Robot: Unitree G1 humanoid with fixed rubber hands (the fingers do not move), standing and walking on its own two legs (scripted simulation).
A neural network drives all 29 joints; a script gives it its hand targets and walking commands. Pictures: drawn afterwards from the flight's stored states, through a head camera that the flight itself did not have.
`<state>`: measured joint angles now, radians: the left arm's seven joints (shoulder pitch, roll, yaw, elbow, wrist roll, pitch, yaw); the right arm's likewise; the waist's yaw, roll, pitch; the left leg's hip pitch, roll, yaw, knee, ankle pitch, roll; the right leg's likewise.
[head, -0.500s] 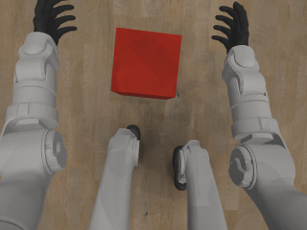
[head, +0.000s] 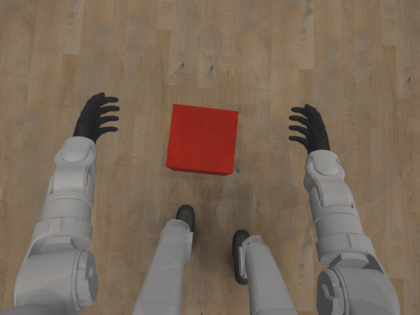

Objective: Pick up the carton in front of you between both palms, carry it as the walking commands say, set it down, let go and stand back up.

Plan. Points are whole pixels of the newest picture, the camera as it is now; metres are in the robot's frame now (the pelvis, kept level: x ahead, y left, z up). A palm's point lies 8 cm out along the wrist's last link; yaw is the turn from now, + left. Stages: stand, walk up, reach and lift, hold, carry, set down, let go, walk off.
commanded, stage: let go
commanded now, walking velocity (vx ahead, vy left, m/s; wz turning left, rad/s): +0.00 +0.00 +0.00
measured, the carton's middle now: (202, 144) +0.46 +0.06 -0.56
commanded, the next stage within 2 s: stand in 1.00 s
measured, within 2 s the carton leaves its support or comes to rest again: neither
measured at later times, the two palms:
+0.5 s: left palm (70, 238) +0.23 +0.22 +0.00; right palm (411, 248) +0.25 -0.25 +0.00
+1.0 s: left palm (67, 250) +0.22 +0.21 +0.02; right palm out of the picture +0.24 -0.25 +0.02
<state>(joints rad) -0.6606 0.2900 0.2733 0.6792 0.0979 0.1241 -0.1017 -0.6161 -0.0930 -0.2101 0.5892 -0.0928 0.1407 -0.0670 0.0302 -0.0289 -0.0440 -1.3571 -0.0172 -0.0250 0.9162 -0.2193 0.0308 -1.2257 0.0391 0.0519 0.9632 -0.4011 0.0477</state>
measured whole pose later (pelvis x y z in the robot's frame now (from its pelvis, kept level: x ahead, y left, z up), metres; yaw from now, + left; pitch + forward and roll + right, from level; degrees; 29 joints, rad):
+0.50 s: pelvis +0.05 -0.03 +0.08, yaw +2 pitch +10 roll +0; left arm 0.15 0.21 0.07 0.46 0.00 -0.01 -0.06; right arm 0.12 -0.18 -0.07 0.49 -0.02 -0.01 0.04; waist 0.01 -0.02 0.02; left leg -0.48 -0.02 -0.02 0.48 -0.17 0.00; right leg -0.35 0.02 0.06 0.52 -0.33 0.00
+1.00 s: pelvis +0.07 -0.03 +0.09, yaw +1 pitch -4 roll +1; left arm 0.24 0.22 0.05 0.39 0.02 0.14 -0.06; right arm 0.20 -0.20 -0.04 0.43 -0.02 0.11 0.06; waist 0.00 -0.04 0.12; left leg -0.16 -0.03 -0.01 0.43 -0.20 0.00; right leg -0.03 0.01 0.07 0.45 -0.35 -0.01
